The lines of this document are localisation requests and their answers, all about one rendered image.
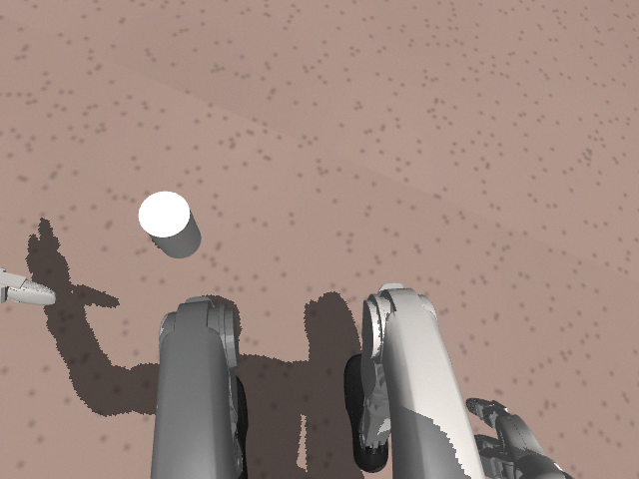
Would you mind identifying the right robot foot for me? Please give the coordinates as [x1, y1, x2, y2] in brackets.
[343, 354, 388, 473]

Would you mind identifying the right robot arm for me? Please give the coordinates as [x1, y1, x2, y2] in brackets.
[513, 454, 574, 479]

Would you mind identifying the right robot hand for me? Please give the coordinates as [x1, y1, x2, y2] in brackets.
[466, 398, 546, 479]

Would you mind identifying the can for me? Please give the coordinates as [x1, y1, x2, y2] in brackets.
[139, 192, 201, 258]

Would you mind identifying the left robot hand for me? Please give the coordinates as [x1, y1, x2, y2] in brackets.
[0, 267, 57, 305]

